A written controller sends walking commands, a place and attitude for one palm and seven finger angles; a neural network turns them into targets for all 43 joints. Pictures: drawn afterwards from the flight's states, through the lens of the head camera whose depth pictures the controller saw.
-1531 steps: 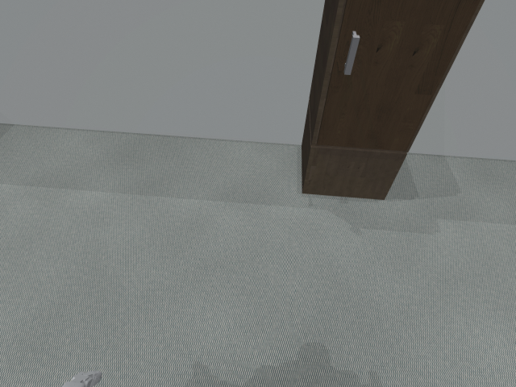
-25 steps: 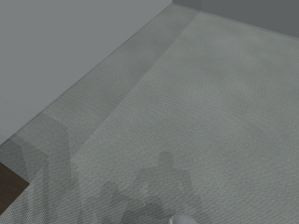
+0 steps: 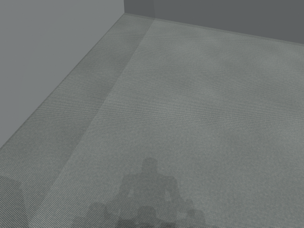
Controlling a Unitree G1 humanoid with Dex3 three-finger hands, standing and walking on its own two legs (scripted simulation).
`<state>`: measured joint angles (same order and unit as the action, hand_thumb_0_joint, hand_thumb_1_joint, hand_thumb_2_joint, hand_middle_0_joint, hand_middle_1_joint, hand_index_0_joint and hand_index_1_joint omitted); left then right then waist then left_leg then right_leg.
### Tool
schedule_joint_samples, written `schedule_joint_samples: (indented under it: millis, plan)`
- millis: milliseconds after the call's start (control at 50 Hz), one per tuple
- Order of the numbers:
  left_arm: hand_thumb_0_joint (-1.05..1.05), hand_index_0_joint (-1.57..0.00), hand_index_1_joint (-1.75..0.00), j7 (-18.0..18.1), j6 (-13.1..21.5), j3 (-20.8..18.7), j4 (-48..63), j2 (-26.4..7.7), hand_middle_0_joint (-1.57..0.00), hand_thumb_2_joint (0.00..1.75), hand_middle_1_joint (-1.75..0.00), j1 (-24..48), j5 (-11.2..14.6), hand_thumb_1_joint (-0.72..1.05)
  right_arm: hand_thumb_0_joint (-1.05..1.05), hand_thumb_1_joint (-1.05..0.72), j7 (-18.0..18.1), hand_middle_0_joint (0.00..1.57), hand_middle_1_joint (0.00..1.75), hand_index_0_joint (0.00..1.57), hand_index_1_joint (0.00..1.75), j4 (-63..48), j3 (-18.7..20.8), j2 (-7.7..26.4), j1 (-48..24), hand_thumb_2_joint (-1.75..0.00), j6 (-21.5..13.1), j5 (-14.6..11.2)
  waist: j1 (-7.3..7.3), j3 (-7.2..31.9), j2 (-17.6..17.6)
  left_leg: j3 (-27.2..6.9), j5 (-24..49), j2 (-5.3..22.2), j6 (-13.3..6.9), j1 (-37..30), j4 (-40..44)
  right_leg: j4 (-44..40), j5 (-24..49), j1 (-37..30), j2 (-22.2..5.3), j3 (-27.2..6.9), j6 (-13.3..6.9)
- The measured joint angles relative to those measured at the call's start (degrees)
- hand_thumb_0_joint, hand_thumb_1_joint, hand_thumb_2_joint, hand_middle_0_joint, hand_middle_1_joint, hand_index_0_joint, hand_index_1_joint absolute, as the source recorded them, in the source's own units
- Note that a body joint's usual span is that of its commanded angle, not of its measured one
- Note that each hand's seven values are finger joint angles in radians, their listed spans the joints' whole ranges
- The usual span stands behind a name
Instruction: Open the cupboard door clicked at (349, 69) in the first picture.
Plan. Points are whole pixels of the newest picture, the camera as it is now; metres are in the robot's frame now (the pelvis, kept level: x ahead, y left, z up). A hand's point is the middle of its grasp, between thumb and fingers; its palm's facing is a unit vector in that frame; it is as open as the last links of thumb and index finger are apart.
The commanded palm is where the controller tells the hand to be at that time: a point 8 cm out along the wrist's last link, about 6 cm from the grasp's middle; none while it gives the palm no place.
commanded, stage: walk to a spot facing it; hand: left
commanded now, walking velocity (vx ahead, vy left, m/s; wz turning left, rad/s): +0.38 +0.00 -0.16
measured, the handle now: out of the picture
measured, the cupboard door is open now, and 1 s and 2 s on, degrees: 48 48 48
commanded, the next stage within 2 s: turn to face it in 0.52 s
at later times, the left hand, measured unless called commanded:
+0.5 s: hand (108, 196) +0.24 +0.15 -0.16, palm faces +0.05 -0.98 -0.18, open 7.2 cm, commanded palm none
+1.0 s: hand (121, 137) +0.46 +0.14 -0.15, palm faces +0.23 -0.95 -0.20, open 7.3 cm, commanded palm none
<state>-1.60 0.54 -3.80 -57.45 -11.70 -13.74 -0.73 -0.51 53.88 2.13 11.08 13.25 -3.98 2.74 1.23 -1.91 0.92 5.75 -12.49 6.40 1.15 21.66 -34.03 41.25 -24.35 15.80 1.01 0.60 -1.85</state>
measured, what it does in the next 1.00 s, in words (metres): walks ahead: right foot, then left foot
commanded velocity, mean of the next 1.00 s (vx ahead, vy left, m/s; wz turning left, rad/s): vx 0.20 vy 0.00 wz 0.22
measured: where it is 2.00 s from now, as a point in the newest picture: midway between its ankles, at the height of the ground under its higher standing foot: (164, 178)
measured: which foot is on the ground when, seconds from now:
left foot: down 0.00-0.24, up 0.26-0.52, down 0.54-0.80, up 0.82-1.00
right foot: up 0.00-0.22, down 0.24-0.54, up 0.56-0.78, down 0.80-1.00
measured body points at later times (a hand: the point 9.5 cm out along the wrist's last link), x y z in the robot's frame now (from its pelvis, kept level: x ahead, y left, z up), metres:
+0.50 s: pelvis +0.23 -0.04 +0.01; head +0.26 -0.03 +0.46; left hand +0.24 +0.20 -0.15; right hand +0.28 -0.28 -0.13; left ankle +0.30 +0.09 -0.71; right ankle +0.18 -0.15 -0.73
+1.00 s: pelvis +0.41 -0.06 +0.01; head +0.44 -0.05 +0.46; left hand +0.45 +0.19 -0.14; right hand +0.49 -0.30 -0.14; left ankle +0.39 +0.06 -0.69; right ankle +0.41 -0.18 -0.73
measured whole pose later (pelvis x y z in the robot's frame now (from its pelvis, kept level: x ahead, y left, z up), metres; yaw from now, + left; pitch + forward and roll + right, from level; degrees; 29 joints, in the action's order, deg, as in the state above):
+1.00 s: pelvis +0.41 -0.06 +0.01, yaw +12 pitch +1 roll +2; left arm 0.9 1.7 -3.4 -54.7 -10.7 -9.5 -1.3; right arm -0.7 58.1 3.0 10.9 12.4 2.3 1.0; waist 0.8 -3.6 3.2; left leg 6.7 -25.2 2.9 3.0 24.0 -46.8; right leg 31.0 -18.1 13.0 -8.2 11.7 1.0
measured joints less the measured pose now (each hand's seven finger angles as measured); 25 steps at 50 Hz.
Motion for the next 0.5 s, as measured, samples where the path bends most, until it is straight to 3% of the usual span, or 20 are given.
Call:
schedule_joint_samples:
  millis: [60, 100, 160, 220, 240, 260, 300, 360, 420, 500]
  plan:
    - [0.00, -0.20, -0.30, -0.1, -0.7, -0.4, -1.5, -1.2, -0.20, 0.90, -0.30, 0.6, -0.6, 0.92, 0.00, -0.90, 0.4, 0.20, 0.30, 0.20, 0.30, 0.2, -0.6, -2.1, 1.5, -0.90, -0.6, 0.3, 0.35, 0.4, 1.2, 1.1, -3.0, -0.4, 0.0, -2.6, 0.1, 18.2, -0.3, 7.3, -1.3, 0.4, 0.0]
    - [0.00, -0.20, -0.30, -0.5, -0.7, -0.5, -1.4, -1.2, -0.20, 0.90, -0.30, 1.9, -0.8, 0.92, 0.00, -0.92, 1.1, 0.20, 0.30, 0.20, 0.30, 1.3, -0.4, -2.7, 3.3, -0.90, -0.7, 0.2, 0.06, 0.4, 1.2, 1.3, -2.6, -0.7, 1.0, -5.7, 3.8, 20.5, 2.4, 10.7, -2.8, 1.2, 0.6]
    - [0.01, -0.19, -0.30, -1.1, -0.3, -0.1, -0.1, -0.3, -0.20, 0.90, -0.30, 3.7, -0.6, 0.92, 0.00, -0.93, 0.9, 0.20, 0.30, 0.21, 0.30, 3.7, -0.4, -2.1, 5.8, -0.90, -0.2, 0.2, -0.35, 0.0, -0.4, 1.6, -2.4, 0.0, 1.6, -10.1, 8.5, 9.6, 4.6, 11.4, -4.4, 3.3, 1.2]
    - [0.01, -0.19, -0.30, -1.5, 0.7, 0.3, 1.0, 0.1, -0.20, 0.90, -0.30, 4.9, -0.6, 0.91, 0.00, -0.92, 0.4, 0.20, 0.30, 0.21, 0.30, 5.9, -0.4, -1.6, 8.2, -0.90, 1.0, -0.1, 0.03, -0.5, -1.5, 1.8, -5.4, 1.1, 3.0, -13.0, 7.6, -3.8, 8.3, 8.1, -4.2, 5.1, 1.0]
    - [0.01, -0.19, -0.30, -1.5, 1.3, 0.3, 1.5, -0.3, -0.20, 0.90, -0.30, 4.9, -0.7, 0.91, 0.00, -0.92, 0.2, 0.20, 0.30, 0.21, 0.30, 6.4, -0.4, -1.7, 9.5, -0.90, 1.4, -0.4, 0.13, -0.3, -0.8, 1.9, -7.7, 0.9, 2.6, -12.8, 4.8, -7.8, 6.7, 6.2, -4.5, 4.5, 0.1]
    - [0.00, -0.19, -0.30, -1.3, 2.0, 0.2, 1.7, -0.4, -0.20, 0.90, -0.30, 5.1, -0.6, 0.91, 0.01, -0.92, 0.0, 0.20, 0.30, 0.21, 0.30, 7.1, -0.4, -1.6, 10.1, -0.90, 2.1, -0.8, -0.19, -0.1, -0.2, 1.8, -11.7, 0.7, 2.0, -11.3, -1.0, -7.9, 9.7, 6.1, -4.8, 4.1, -0.4]
    - [0.00, -0.20, -0.30, -0.5, 2.4, 0.0, 1.3, 0.9, -0.20, 0.90, -0.30, 5.4, -0.3, 0.91, 0.01, -0.92, -0.2, 0.20, 0.30, 0.21, 0.30, 9.0, 0.1, -0.7, 9.1, -0.90, 3.8, -1.0, -0.41, -1.0, -1.8, -1.3, -16.2, 0.8, 0.8, -6.3, -15.4, -5.1, 9.2, 5.2, -3.8, 5.3, -0.5]
    - [0.00, -0.20, -0.30, 0.9, 2.6, 0.3, 0.3, 2.1, -0.20, 0.90, -0.30, 3.3, -0.3, 0.91, 0.01, -0.91, -0.2, 0.20, 0.30, 0.20, 0.30, 9.7, 0.6, 0.0, 6.5, -0.90, 4.4, -1.0, -0.04, -0.7, -2.0, -2.0, -13.7, 0.6, 0.7, 0.9, -24.6, -9.2, 8.1, 0.5, -2.9, 6.5, 0.1]
    - [-0.01, -0.20, -0.30, 1.8, 3.1, -0.4, -1.3, 1.5, -0.20, 0.90, -0.30, 0.5, -0.3, 0.93, 0.01, -0.91, -0.4, 0.20, 0.30, 0.20, 0.30, 7.9, 1.0, -0.5, 3.4, -0.90, 3.8, -1.0, -0.30, -0.1, -0.4, -0.6, -10.0, 0.6, 1.0, 4.2, -17.9, -14.8, 8.8, -4.0, -2.5, 6.5, 0.3]
    - [-0.01, -0.20, -0.30, 1.2, 2.9, 0.1, -4.1, 0.7, -0.20, 0.90, -0.30, -2.7, -0.1, 0.93, 0.01, -0.91, -1.0, 0.19, 0.30, 0.20, 0.30, 4.9, 0.9, -0.7, -1.0, -0.90, 2.3, -1.0, -1.20, -0.6, 0.8, 1.1, -1.7, -0.3, 0.9, 3.2, -2.7, -17.0, 6.7, -8.6, -2.6, 6.0, 1.2]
